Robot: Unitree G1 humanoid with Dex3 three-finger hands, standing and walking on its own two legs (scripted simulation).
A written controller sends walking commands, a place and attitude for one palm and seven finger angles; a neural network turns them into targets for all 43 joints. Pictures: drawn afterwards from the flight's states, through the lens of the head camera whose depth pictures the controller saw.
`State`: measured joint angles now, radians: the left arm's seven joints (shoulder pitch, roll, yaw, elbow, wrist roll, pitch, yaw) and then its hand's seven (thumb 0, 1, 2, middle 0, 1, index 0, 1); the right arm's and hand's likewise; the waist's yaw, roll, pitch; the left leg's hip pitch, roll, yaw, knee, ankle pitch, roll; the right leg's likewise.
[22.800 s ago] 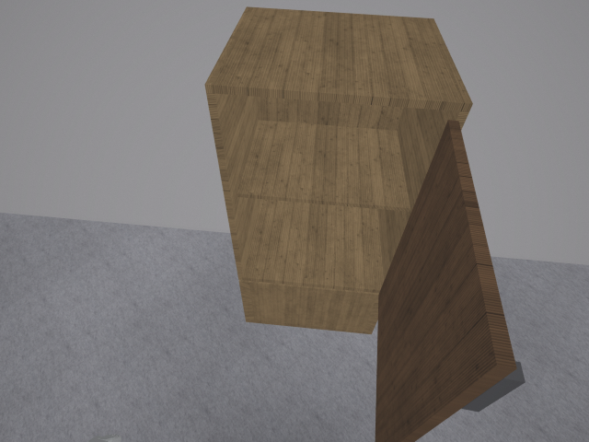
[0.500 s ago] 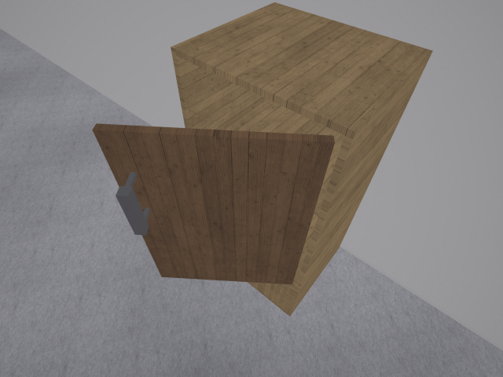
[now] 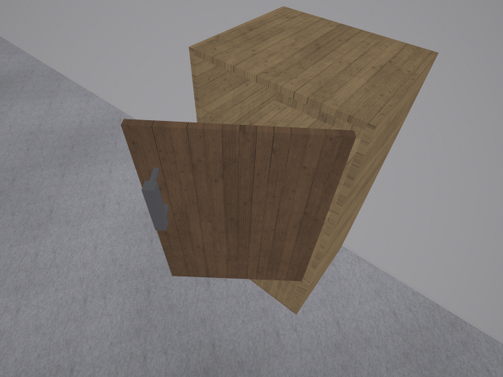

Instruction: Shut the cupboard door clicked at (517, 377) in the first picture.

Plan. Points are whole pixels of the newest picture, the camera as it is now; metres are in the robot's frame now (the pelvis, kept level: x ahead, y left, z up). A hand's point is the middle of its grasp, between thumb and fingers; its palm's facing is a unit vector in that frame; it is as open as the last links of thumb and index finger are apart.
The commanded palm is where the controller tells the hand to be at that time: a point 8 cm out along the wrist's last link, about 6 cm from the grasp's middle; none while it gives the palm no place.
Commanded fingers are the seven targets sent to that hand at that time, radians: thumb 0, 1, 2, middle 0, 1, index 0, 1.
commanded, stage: look again from close up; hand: left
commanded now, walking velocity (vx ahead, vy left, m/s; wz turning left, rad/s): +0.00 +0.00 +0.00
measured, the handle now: (158, 199) +0.45 +0.23 -0.03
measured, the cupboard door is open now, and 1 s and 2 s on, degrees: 37 37 37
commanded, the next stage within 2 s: raise the hand and make a fist in 0.04 s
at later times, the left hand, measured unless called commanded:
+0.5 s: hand (160, 343) +0.18 +0.16 -0.04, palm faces +0.01 -1.00 +0.04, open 6.4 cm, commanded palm +0.12 +0.22 -0.06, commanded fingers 0.00 0.90 0.90 -0.53 -0.66 -0.53 -0.66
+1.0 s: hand (152, 335) +0.19 +0.17 -0.05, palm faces +0.08 -1.00 -0.01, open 4.1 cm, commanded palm +0.16 +0.22 -0.04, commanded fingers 0.00 0.90 0.90 -0.99 -1.16 -0.99 -1.16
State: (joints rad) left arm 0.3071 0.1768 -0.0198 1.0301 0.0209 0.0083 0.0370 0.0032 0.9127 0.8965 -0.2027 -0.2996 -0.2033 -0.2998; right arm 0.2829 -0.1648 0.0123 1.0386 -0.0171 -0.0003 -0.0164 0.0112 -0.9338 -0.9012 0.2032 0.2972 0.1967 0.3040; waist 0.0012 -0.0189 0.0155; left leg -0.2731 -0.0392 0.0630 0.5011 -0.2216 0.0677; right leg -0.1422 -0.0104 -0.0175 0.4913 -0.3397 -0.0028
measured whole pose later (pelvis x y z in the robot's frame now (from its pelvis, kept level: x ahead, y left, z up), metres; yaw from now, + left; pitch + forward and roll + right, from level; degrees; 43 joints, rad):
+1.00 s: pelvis -0.01 -0.03 -0.09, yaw +0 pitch +16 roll -1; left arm 0.47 0.22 0.19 -0.05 -0.31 -0.29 -0.24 0.02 0.90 0.90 -0.82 -0.97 -0.82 -0.97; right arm 0.28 -0.18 0.00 0.54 0.04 -0.14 -0.05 0.02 -0.90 -0.90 0.21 0.30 0.20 0.30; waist 0.00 0.02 -0.17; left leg -0.97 0.02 0.02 1.17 -0.49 0.03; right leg -0.86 0.05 -0.09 1.16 -0.58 -0.06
